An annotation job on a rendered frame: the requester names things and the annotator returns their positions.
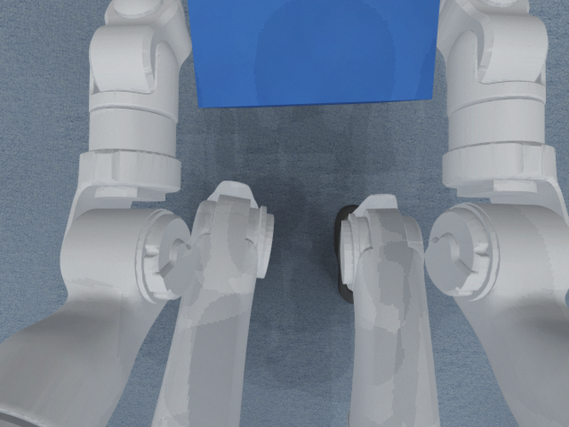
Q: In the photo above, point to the robot right forearm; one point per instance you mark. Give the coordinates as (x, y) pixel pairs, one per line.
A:
(495, 66)

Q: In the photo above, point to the robot right upper arm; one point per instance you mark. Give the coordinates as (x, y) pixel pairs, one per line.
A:
(507, 267)

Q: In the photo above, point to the right robot shin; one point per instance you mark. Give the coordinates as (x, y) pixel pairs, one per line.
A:
(412, 229)

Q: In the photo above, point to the robot left upper arm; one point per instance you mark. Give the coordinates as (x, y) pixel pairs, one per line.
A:
(120, 267)

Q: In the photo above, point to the robot right thigh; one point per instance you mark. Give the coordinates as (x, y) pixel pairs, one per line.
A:
(394, 382)

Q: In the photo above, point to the robot left forearm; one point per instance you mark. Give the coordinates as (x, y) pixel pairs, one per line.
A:
(135, 62)

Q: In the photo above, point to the carton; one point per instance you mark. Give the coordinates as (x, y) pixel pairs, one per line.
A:
(283, 53)

